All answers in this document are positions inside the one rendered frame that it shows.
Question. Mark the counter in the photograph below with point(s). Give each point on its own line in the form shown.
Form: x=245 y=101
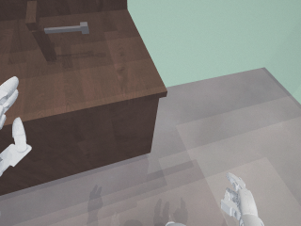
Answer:
x=85 y=100

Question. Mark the robot left hand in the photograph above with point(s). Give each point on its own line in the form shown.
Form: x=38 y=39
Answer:
x=13 y=154

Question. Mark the right robot forearm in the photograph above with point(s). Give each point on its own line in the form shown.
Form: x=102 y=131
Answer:
x=250 y=220

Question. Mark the tap lever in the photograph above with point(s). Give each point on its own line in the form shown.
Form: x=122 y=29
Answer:
x=82 y=27

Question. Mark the robot right hand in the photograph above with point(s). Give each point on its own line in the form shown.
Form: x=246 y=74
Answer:
x=240 y=203

